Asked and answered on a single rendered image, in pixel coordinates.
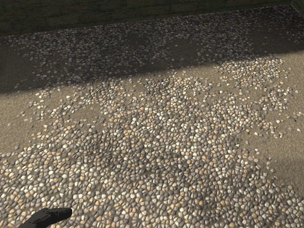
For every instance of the robot left hand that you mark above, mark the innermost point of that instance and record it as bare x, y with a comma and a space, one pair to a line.
44, 217

